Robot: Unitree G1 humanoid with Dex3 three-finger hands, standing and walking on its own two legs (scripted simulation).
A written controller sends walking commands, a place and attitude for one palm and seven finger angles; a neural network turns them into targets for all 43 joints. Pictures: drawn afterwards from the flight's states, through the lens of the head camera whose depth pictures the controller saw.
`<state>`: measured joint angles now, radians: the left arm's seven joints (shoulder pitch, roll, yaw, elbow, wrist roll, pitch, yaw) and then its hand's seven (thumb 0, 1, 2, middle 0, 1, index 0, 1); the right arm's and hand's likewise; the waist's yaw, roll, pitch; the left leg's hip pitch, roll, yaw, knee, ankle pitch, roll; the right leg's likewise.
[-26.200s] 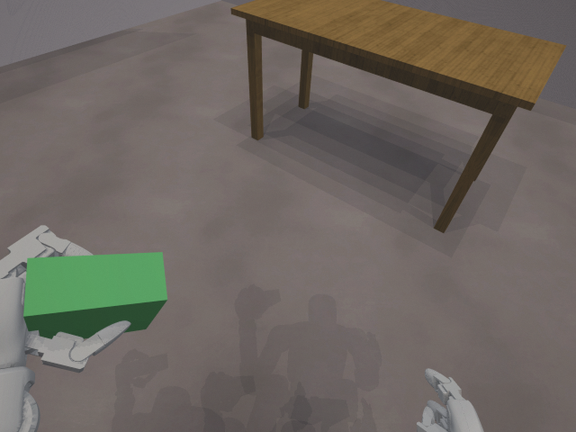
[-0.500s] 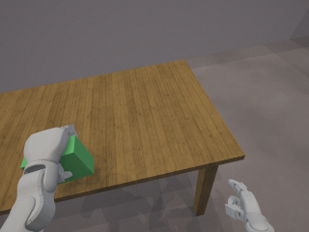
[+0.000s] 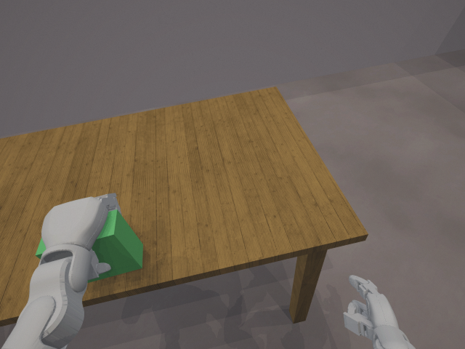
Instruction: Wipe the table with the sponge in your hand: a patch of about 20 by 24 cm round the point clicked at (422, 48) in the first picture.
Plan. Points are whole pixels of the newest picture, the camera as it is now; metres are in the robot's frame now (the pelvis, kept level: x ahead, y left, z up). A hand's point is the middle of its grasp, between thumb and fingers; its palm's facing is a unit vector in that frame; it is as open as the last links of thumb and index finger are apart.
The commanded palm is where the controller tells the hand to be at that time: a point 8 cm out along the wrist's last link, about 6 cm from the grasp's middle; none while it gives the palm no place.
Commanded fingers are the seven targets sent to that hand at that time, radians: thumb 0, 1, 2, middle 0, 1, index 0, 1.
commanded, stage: move the sponge above the wiping area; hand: left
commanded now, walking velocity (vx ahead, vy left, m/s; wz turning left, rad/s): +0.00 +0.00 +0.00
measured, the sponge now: (100, 254) +0.23 +0.29 +0.04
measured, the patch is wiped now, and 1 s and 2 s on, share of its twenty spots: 0.00 0.00 0.00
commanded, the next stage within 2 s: none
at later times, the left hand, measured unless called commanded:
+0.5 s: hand (102, 239) +0.25 +0.28 +0.06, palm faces -0.04 -0.07 -1.00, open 9.6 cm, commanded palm +0.23 +0.29 +0.13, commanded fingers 0.00 0.10 1.30 -1.20 -1.60 -1.20 -1.60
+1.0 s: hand (96, 230) +0.26 +0.30 +0.07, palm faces -0.01 -0.05 -1.00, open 9.6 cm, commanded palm +0.24 +0.30 +0.14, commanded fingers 0.00 0.10 1.30 -1.20 -1.60 -1.20 -1.60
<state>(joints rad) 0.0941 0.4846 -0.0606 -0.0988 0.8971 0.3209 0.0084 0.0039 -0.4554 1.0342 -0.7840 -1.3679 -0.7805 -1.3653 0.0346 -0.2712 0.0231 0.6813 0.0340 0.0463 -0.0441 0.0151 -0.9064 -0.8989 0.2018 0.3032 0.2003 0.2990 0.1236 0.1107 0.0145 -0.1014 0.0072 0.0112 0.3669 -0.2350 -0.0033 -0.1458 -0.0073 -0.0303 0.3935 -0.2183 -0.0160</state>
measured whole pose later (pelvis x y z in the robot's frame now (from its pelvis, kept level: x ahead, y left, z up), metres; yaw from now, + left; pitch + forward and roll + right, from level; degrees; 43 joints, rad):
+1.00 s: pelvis +0.01 +0.00 +0.00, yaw +0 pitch +0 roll +0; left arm 0.03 0.49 -0.04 0.03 0.93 0.24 0.06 0.00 -0.46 1.04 -0.79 -1.37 -0.78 -1.36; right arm 0.05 -0.26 0.01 0.69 0.04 0.04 -0.06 0.01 -0.91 -0.90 0.20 0.30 0.20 0.30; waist 0.12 0.09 0.00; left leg -0.13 0.01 0.01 0.39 -0.25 0.00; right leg -0.16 -0.01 -0.03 0.40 -0.23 -0.01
